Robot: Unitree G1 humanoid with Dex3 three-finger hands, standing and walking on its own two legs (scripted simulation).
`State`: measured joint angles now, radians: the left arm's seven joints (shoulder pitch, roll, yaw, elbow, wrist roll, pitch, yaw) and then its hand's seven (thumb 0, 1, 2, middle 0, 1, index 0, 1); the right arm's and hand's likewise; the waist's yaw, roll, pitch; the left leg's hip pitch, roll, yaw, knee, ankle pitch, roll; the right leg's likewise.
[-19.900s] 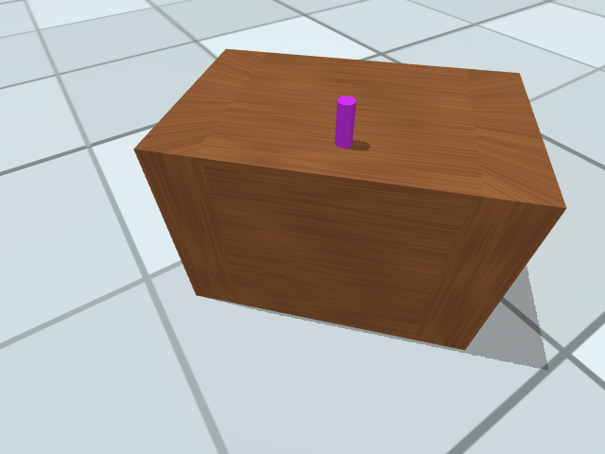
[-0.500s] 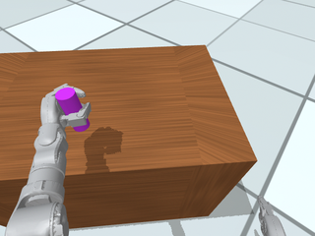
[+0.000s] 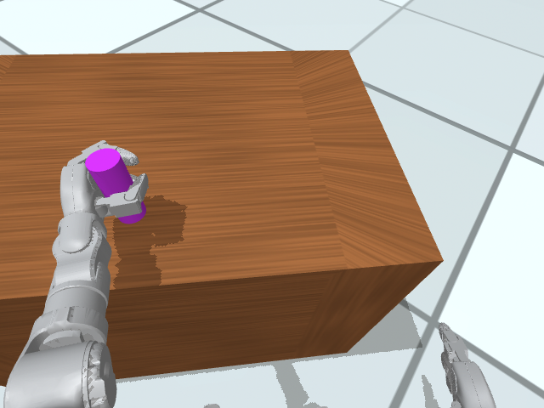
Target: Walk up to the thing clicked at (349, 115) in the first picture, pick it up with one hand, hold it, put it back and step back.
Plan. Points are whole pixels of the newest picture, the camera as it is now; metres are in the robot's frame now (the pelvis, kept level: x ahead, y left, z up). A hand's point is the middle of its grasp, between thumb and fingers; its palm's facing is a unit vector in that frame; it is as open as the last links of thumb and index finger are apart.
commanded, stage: lower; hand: left
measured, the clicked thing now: (119, 188) +0.45 +0.22 +0.06
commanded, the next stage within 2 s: loosen in 0.50 s
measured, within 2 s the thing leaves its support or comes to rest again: rests again in 0.30 s
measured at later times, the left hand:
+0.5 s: hand (132, 195) +0.45 +0.21 +0.04, palm faces +0.19 -0.98 -0.02, open 6.1 cm
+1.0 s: hand (132, 195) +0.46 +0.21 +0.04, palm faces +0.19 -0.98 +0.00, open 9.7 cm
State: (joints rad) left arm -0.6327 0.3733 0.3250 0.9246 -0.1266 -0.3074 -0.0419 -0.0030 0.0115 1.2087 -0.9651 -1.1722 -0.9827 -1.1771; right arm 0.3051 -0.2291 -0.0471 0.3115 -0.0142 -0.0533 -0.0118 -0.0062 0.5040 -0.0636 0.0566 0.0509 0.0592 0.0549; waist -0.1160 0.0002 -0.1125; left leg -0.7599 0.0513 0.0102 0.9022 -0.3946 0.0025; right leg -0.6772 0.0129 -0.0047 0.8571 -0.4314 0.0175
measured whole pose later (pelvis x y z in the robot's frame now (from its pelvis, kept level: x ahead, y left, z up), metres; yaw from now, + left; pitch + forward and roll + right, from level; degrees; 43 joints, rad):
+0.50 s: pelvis +0.00 +0.00 -0.01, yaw +0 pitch +17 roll -2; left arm -0.63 0.38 0.35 0.94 -0.11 -0.38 -0.04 0.00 0.01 1.21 -0.96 -1.17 -0.98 -1.18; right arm 0.37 -0.24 -0.04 0.13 -0.03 0.00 0.02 -0.01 0.51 -0.06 0.06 0.05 0.06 0.06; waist -0.13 0.00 -0.12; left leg -0.86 0.05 0.01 1.00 -0.43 0.00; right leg -0.78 0.01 -0.01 0.95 -0.47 0.02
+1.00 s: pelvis -0.01 +0.00 -0.02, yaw +0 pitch +18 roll -2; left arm -0.66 0.40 0.38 0.99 -0.11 -0.41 -0.07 -0.01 -0.15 0.57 -0.81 -0.74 -0.83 -0.73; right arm 0.40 -0.25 -0.03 0.06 -0.03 0.02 0.02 -0.01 0.51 -0.05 0.06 0.05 0.06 0.06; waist -0.14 0.00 -0.13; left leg -0.91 0.06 0.00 1.03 -0.44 0.00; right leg -0.83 0.02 -0.01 1.00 -0.48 0.01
